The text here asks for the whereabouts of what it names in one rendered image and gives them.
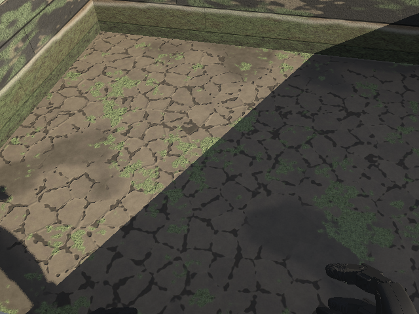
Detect robot right hand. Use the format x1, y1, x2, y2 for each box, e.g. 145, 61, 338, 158
316, 263, 417, 314

